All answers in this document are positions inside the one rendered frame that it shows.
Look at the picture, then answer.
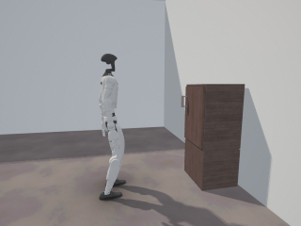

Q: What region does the cupboard door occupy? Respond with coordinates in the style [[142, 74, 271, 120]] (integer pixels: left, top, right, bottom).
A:
[[184, 86, 205, 149]]

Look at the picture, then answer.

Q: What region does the robot left hand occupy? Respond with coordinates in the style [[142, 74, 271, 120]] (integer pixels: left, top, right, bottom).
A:
[[101, 121, 109, 137]]

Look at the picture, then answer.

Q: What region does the robot right foot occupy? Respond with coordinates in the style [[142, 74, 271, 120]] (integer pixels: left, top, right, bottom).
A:
[[99, 190, 122, 201]]

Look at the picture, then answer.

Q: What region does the right robot shin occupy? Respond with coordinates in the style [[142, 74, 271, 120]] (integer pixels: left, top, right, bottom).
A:
[[105, 158, 122, 195]]

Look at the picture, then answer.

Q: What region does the right robot upper arm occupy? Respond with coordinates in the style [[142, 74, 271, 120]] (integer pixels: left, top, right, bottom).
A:
[[102, 75, 116, 105]]

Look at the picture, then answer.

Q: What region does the left robot forearm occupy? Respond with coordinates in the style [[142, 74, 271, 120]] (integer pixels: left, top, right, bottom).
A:
[[99, 102, 105, 121]]

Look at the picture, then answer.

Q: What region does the right robot forearm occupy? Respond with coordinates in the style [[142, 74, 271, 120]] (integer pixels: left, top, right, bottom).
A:
[[103, 99, 116, 131]]

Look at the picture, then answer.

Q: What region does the left robot upper arm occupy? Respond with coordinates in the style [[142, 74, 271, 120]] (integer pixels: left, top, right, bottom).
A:
[[99, 90, 103, 103]]

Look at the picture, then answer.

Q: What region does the handle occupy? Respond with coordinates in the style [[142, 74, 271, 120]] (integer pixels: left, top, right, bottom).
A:
[[181, 95, 187, 107]]

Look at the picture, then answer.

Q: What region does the robot right hand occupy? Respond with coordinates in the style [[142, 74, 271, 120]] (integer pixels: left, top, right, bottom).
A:
[[108, 129, 120, 151]]

